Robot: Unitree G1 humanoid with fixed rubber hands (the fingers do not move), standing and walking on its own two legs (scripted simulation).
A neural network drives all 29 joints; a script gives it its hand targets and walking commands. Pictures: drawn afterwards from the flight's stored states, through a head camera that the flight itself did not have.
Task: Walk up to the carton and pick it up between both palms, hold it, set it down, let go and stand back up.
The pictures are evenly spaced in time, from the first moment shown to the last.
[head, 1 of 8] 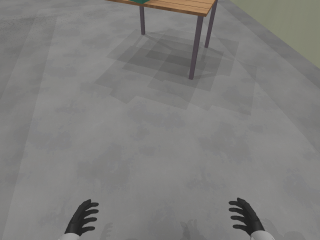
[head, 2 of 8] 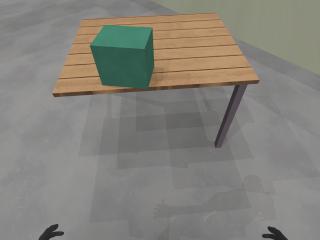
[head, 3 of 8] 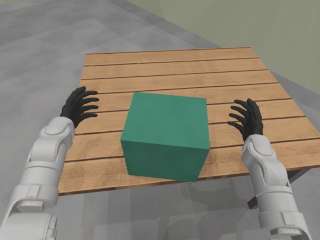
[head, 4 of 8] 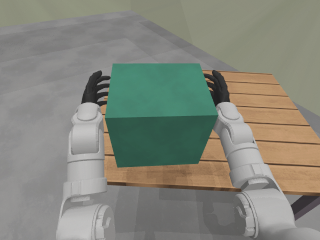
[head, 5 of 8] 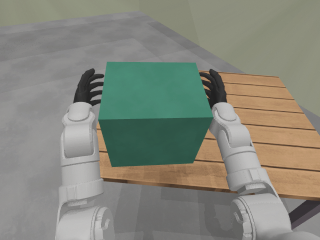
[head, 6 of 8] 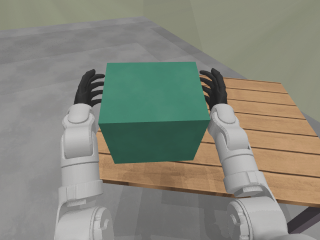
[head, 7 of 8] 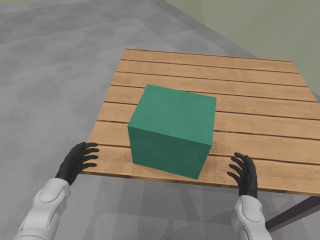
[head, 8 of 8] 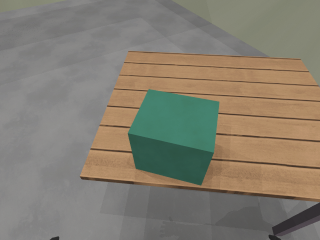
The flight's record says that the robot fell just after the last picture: no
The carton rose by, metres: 0.18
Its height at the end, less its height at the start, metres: +0.00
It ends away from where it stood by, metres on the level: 0.05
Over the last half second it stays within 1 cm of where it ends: yes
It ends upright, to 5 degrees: yes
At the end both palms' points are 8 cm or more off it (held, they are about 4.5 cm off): yes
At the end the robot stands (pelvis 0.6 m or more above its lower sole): yes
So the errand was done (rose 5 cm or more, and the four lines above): yes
